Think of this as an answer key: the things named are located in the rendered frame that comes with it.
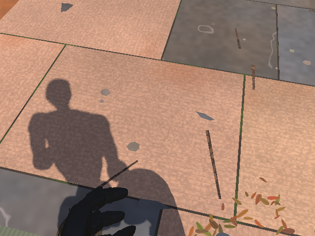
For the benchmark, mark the robot left hand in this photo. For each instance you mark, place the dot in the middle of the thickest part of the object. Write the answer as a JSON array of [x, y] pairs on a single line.
[[82, 221]]

